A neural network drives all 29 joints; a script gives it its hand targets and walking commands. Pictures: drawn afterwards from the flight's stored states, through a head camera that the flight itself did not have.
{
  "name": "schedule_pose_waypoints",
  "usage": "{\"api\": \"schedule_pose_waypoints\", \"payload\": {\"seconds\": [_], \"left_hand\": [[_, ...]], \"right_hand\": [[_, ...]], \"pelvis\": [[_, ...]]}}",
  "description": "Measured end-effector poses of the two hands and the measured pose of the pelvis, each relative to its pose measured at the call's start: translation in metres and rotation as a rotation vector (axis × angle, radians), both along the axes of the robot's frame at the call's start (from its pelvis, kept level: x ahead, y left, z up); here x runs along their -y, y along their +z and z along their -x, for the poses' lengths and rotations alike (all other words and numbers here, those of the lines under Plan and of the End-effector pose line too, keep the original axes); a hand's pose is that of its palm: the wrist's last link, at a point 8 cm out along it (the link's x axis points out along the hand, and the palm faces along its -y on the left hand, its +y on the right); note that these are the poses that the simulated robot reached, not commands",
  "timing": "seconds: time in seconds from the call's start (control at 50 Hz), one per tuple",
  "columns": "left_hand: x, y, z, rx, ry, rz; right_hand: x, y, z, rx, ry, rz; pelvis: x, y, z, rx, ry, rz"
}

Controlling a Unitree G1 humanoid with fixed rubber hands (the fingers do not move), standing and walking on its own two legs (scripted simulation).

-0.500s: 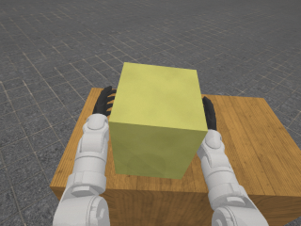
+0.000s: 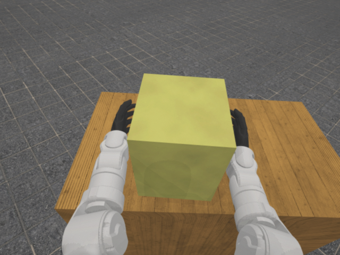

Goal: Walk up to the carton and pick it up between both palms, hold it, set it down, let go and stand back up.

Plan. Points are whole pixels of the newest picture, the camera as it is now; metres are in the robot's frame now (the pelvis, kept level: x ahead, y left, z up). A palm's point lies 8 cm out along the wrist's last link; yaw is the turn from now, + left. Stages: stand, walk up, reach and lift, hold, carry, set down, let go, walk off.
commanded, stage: set down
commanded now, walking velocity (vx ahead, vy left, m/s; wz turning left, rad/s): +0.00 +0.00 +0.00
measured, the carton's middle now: (178, 140) +0.41 -0.01 +0.07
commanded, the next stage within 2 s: none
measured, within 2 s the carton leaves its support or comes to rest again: rests again in 1.42 s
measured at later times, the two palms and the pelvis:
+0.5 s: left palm (125, 132) +0.43 +0.14 +0.06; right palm (235, 142) +0.40 -0.15 +0.07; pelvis +0.02 +0.00 +0.00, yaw -1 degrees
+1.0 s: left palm (128, 131) +0.43 +0.13 +0.06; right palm (238, 144) +0.40 -0.16 +0.07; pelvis +0.01 +0.00 +0.00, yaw -1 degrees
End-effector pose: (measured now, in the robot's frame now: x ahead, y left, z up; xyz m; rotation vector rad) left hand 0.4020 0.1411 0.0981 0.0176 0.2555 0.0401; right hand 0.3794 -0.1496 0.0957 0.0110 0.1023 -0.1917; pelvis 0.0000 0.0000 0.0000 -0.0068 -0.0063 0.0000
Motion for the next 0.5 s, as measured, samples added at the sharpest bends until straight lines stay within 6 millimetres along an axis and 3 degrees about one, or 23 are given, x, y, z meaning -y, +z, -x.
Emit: {"api": "schedule_pose_waypoints", "payload": {"seconds": [0.28, 0.5], "left_hand": [[-0.002, 0.004, -0.026, 0.018, -0.001, -0.024], [0.005, -0.035, -0.028, -0.06, -0.015, -0.001]], "right_hand": [[-0.002, 0.004, -0.026, 0.016, 0.0, 0.01], [0.004, -0.028, -0.023, -0.061, -0.016, 0.028]], "pelvis": [[-0.004, -0.001, -0.018, -0.046, 0.002, 0.004], [-0.004, -0.002, -0.021, -0.092, -0.009, 0.004]]}}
